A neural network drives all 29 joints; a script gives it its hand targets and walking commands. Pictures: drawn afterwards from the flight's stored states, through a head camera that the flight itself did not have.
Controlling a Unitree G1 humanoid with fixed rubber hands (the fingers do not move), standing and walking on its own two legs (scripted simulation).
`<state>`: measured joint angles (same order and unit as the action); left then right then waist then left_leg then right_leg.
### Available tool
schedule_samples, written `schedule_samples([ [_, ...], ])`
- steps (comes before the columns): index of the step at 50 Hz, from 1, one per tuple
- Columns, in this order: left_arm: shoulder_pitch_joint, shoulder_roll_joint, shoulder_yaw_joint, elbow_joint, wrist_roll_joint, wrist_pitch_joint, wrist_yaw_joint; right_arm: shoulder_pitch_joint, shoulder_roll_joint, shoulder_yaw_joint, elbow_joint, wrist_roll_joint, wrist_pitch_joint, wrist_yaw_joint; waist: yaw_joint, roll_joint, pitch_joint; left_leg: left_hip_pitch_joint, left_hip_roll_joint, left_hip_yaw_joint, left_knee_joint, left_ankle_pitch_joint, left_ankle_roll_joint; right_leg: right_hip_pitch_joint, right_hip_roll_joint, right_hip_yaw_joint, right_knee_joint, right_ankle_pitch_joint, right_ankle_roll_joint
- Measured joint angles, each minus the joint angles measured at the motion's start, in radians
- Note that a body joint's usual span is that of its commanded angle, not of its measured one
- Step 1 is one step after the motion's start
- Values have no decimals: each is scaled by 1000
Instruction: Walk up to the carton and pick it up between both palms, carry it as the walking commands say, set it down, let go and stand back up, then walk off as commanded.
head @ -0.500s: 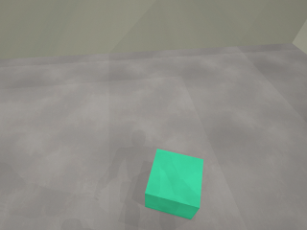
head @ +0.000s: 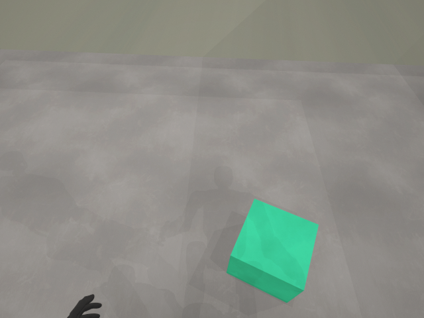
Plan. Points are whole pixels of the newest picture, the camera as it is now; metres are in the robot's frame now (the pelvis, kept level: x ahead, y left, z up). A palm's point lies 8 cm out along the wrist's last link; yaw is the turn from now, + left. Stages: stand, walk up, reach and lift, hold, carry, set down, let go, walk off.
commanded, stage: walk off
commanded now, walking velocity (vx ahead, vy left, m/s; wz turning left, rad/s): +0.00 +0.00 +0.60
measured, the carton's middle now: (270, 249) +0.48 -0.27 -0.65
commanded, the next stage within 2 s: none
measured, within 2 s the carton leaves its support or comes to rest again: neither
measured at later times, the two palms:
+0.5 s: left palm out of the picture -0.04 +0.30 -0.14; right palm (321, 294) +0.20 -0.22 -0.11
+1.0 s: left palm out of the picture -0.03 +0.28 -0.09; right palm (318, 288) +0.21 -0.22 -0.13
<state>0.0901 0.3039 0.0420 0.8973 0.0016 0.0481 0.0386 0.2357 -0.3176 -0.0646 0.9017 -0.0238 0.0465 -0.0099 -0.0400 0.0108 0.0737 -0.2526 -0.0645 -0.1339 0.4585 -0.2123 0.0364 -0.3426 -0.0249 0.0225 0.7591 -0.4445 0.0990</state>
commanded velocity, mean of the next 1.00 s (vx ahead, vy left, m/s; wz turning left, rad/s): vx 0.00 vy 0.00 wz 0.60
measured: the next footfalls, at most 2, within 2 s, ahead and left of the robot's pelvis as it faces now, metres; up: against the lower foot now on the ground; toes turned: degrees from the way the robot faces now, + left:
right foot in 0.08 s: +0.04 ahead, -0.14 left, +0.00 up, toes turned +3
left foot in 0.48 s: -0.01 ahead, +0.11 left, +0.00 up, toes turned +22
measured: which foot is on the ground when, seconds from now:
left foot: down 0.00-0.08, up 0.10-0.46, down 0.48-0.94, up 0.96-1.00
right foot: up 0.00-0.06, down 0.08-0.48, up 0.50-0.92, down 0.94-1.00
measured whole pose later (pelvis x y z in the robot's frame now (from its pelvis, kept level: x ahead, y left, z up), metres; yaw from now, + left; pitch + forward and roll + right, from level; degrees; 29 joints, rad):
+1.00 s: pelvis +0.00 -0.02 -0.01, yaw +35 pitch +0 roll +0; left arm 0.14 0.26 0.04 0.74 0.02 0.03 0.03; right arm 0.24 -0.32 -0.08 0.81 -0.02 0.06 0.00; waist -0.05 0.05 0.07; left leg -0.37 -0.07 -0.14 0.74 -0.42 -0.02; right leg -0.25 -0.02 -0.05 0.52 -0.27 0.00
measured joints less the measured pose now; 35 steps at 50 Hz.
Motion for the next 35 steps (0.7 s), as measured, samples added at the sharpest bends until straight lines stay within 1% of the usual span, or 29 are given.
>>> schedule_samples([
  [2,-4,-6,-2,-13,-4,-9,1,-2,-6,-6,2,2,6,3,-4,10,1,-10,-5,-23,10,0,-13,49,17,0,-106,29,-8],
  [3,-2,-8,-3,-19,-4,-16,3,-2,-10,-8,2,5,9,4,-4,15,-1,-17,-9,-34,23,-4,-22,85,23,-5,-192,73,-12],
  [4,5,-7,-3,-25,1,-24,7,-2,-12,-10,-1,9,10,5,-2,15,-6,-31,-18,-42,45,-13,-31,119,19,-11,-279,136,-29],
  [5,12,-11,-2,-26,4,-27,10,-6,-15,-14,-3,12,11,4,-2,24,-5,-53,-21,-45,98,-74,-42,124,20,-23,-295,189,-59],
  [6,21,-15,-2,-26,9,-25,10,-9,-15,-17,-6,7,12,0,-3,29,-6,-86,-23,-27,186,-160,-55,124,14,-36,-288,197,-81],
  [7,32,-19,-4,-28,13,-24,8,-11,-17,-19,-9,2,13,-1,-2,33,-9,-120,-23,-4,286,-219,-65,128,5,-48,-286,190,-95],
  [8,43,-24,-6,-30,15,-22,5,-12,-20,-21,-13,-1,15,1,0,37,-11,-150,-20,17,381,-243,-73,136,-4,-59,-292,184,-101],
  [10,58,-32,-11,-38,19,-19,3,-14,-27,-26,-16,-2,20,14,5,43,-13,-193,-2,48,531,-234,-91,155,-21,-83,-311,181,-102],
  [12,64,-38,-14,-48,23,-21,3,-15,-27,-28,-16,0,24,29,12,43,-12,-208,24,71,602,-215,-114,168,-34,-106,-320,181,-101],
  [14,69,-42,-14,-57,26,-26,3,-18,-23,-27,-16,4,28,39,20,39,-9,-201,50,91,598,-209,-132,175,-47,-130,-320,177,-100],
  [17,80,-43,-8,-62,30,-32,-3,-35,-11,-19,-27,7,34,48,33,25,1,-163,81,123,503,-234,-143,177,-68,-163,-302,163,-94],
  [20,97,-31,1,-59,34,-33,-14,-66,4,-9,-51,12,34,53,47,4,10,-109,92,160,367,-250,-130,169,-92,-195,-264,140,-80],
  [22,111,-17,11,-55,32,-31,-21,-88,12,-4,-70,13,30,54,56,-12,13,-66,89,185,270,-232,-113,159,-110,-216,-227,118,-66],
  [24,133,3,20,-55,24,-27,-28,-103,13,-2,-88,5,14,50,59,-30,9,-3,77,201,113,-116,-88,131,-135,-233,-154,80,-46],
  [25,137,14,25,-55,21,-22,-32,-110,17,-2,-93,2,3,45,62,-47,14,-10,61,199,113,-91,-59,98,-147,-217,-71,13,-32],
  [26,140,20,28,-56,22,-11,-30,-113,19,-1,-98,4,-6,42,65,-55,16,-22,54,194,130,-92,-31,55,-135,-180,32,-60,-24],
  [27,141,23,29,-59,20,0,-26,-109,19,1,-102,5,-13,38,66,-57,17,-25,53,185,134,-95,-11,14,-116,-146,131,-100,-20],
  [28,140,23,28,-62,17,7,-24,-103,19,2,-104,6,-16,33,66,-57,18,-19,53,175,122,-92,1,-20,-99,-124,207,-103,-20],
  [31,126,18,24,-78,21,11,-27,-83,20,4,-102,8,-10,15,58,-53,19,7,47,145,54,-54,9,-89,-80,-88,302,-27,-17],
  [33,115,14,23,-88,23,13,-31,-71,22,6,-101,10,-9,11,49,-48,18,16,41,124,22,-31,12,-117,-74,-68,313,17,-12],
  [35,104,10,23,-98,23,16,-32,-58,23,7,-100,10,-11,12,41,-44,14,18,35,104,5,-18,12,-125,-69,-51,288,40,-7],
])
